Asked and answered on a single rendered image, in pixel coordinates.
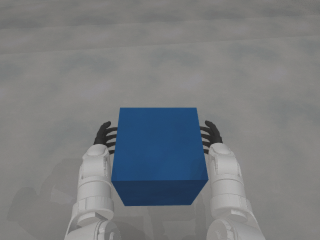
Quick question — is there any robot left hand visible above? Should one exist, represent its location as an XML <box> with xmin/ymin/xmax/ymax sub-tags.
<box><xmin>93</xmin><ymin>121</ymin><xmax>118</xmax><ymax>155</ymax></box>

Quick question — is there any robot right forearm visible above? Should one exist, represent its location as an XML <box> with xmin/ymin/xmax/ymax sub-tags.
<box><xmin>207</xmin><ymin>143</ymin><xmax>263</xmax><ymax>234</ymax></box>

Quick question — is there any robot right hand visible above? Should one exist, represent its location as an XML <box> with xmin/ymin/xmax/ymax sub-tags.
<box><xmin>200</xmin><ymin>120</ymin><xmax>223</xmax><ymax>154</ymax></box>

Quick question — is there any right robot upper arm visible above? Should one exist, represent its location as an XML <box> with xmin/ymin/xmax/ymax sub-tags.
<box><xmin>206</xmin><ymin>217</ymin><xmax>266</xmax><ymax>240</ymax></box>

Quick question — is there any left robot upper arm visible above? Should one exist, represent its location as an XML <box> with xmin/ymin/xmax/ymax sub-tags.
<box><xmin>64</xmin><ymin>219</ymin><xmax>122</xmax><ymax>240</ymax></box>

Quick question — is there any robot left forearm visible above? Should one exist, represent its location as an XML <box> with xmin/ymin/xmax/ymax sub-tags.
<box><xmin>64</xmin><ymin>144</ymin><xmax>115</xmax><ymax>240</ymax></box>

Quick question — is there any carton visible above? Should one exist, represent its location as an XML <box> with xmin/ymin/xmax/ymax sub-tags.
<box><xmin>111</xmin><ymin>107</ymin><xmax>209</xmax><ymax>206</ymax></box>

